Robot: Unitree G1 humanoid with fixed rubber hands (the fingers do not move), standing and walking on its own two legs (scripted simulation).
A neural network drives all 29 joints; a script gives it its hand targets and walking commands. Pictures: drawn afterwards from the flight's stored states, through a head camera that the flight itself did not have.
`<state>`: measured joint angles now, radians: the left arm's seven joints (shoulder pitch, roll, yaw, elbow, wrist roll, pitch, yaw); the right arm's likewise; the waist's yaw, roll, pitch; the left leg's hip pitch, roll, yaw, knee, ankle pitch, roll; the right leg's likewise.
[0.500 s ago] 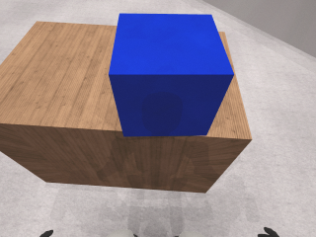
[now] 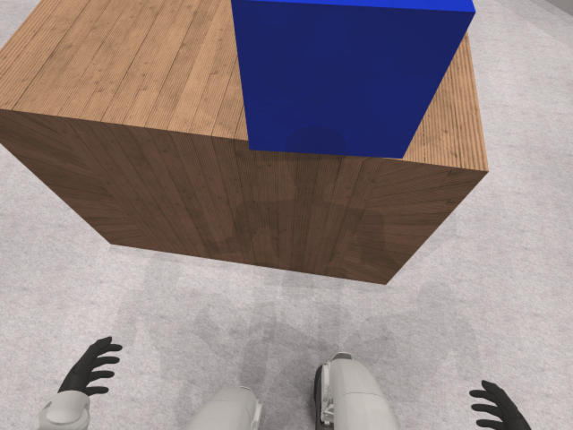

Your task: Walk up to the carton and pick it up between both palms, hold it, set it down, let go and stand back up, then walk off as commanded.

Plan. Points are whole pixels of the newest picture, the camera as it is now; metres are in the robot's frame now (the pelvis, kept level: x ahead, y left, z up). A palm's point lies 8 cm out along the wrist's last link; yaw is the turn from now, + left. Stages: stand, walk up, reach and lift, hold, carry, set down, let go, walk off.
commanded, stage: walk off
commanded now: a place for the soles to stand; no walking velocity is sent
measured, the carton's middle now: (335, 39) +0.67 -0.04 +0.08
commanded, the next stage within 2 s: stand in 1.26 s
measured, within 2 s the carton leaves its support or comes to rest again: neither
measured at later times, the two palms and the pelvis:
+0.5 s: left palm out of the picture +0.00 +0.29 -0.08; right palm out of the picture -0.04 -0.33 -0.10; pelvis -0.11 +0.00 +0.01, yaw -5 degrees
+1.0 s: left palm out of the picture -0.04 +0.28 -0.07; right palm out of the picture -0.08 -0.32 -0.08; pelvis -0.14 -0.01 +0.03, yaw -4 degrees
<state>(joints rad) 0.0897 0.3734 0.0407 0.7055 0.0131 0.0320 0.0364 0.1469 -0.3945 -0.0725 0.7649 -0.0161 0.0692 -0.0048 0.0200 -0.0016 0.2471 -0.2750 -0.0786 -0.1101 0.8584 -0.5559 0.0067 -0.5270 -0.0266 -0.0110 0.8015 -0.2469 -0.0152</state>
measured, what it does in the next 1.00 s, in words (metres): walks backwards: left foot, then right foot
